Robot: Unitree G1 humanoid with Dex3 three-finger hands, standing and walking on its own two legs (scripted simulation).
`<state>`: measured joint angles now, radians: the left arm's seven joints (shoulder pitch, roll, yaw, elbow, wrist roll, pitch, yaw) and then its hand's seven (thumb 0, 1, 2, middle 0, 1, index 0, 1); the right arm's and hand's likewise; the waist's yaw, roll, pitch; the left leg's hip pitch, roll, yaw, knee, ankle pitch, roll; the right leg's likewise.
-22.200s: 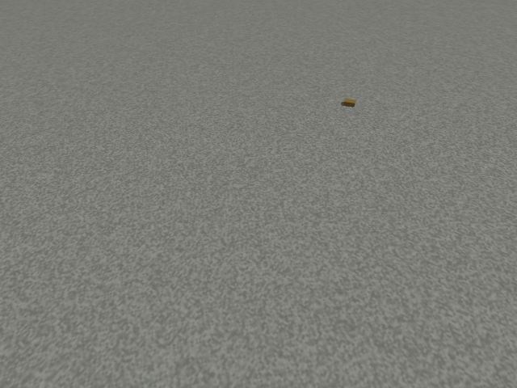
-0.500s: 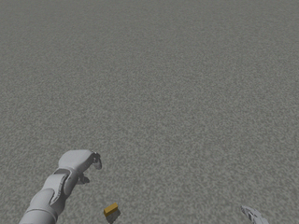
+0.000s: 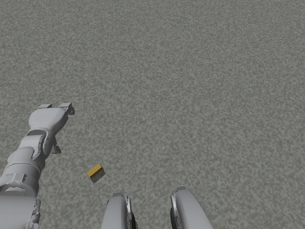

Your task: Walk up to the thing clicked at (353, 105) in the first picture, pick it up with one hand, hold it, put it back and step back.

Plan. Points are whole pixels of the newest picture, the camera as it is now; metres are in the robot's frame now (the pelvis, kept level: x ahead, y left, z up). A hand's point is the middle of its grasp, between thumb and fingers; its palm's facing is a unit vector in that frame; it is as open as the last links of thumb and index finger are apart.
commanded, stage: go down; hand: left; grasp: from above
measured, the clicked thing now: (95, 170) +0.42 +0.28 -0.62
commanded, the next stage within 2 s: none
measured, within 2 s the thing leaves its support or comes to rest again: neither
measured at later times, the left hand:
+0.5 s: hand (55, 134) +0.44 +0.29 -0.13, palm faces -0.42 +0.03 -0.91, open 14.1 cm
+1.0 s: hand (57, 136) +0.45 +0.29 -0.16, palm faces -0.44 +0.04 -0.90, open 14.1 cm
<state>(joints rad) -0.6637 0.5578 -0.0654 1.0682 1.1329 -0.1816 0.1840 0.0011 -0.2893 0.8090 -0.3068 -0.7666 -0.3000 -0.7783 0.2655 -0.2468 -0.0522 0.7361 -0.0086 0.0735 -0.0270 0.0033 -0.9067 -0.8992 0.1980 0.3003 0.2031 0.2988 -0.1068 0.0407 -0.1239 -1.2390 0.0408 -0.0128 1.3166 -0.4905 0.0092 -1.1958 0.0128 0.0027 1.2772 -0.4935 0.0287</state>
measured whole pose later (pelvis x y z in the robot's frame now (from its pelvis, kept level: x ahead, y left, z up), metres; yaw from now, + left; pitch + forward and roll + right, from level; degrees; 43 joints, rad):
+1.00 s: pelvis +0.00 +0.01 -0.07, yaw -2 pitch +31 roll -6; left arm -0.71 0.69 0.04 1.07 1.19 -0.28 0.14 0.00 -0.50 0.96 -0.17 -0.87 -0.14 -0.90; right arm 0.26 -0.25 -0.01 0.69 -0.04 0.09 0.04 0.00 -0.92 -0.91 0.20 0.30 0.20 0.30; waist -0.14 0.04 -0.16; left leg -1.57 0.04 -0.06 1.62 -0.60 0.02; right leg -1.50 0.02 -0.04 1.54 -0.60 0.04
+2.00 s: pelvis +0.00 +0.01 -0.09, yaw -3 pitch +33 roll -8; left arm -0.76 0.79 0.07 1.11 1.20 -0.36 0.09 0.00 -0.44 0.90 -0.26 -0.75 -0.22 -0.80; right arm 0.25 -0.25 0.01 0.70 -0.05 0.08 0.04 0.00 -0.92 -0.91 0.20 0.30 0.20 0.30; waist -0.17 0.04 -0.17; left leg -1.66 0.05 -0.08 1.70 -0.61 0.02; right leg -1.58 0.03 -0.05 1.61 -0.60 0.04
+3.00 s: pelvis -0.04 +0.00 -0.29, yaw -4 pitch +34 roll -7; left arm -0.89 0.78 0.15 1.51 1.43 -0.43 0.52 0.00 -0.55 1.04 -0.19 -0.81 -0.12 -0.89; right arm 0.06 -0.21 0.03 0.80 -0.16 -0.02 0.13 0.00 -0.90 -0.90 0.20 0.30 0.20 0.30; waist -0.18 -0.03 -0.06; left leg -2.30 0.02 -0.11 2.31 -0.62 0.01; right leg -2.21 0.03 -0.05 2.25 -0.64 0.04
